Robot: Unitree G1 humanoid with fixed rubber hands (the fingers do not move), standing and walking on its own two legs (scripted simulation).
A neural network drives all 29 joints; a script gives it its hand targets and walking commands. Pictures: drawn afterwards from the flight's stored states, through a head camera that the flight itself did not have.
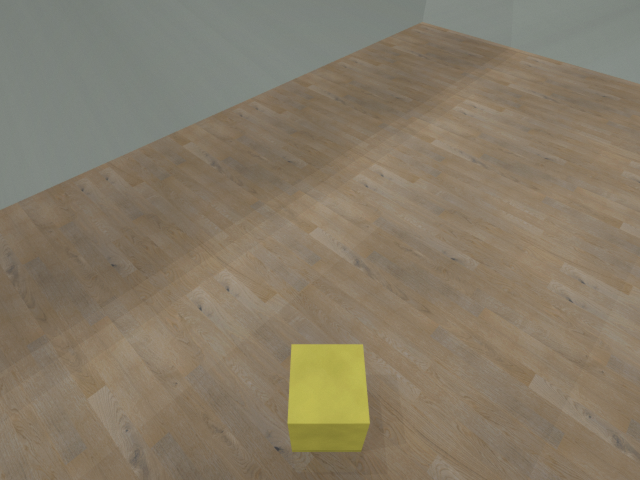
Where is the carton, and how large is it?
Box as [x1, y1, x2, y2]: [287, 344, 369, 451]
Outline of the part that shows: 291,344 287,423 292,451 360,451 369,424 362,344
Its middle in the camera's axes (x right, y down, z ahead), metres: +0.02 +0.44 +1.09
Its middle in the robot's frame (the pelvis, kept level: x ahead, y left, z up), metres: +0.46 -0.01 -0.63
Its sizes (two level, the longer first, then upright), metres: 0.210 0.200 0.250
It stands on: the floor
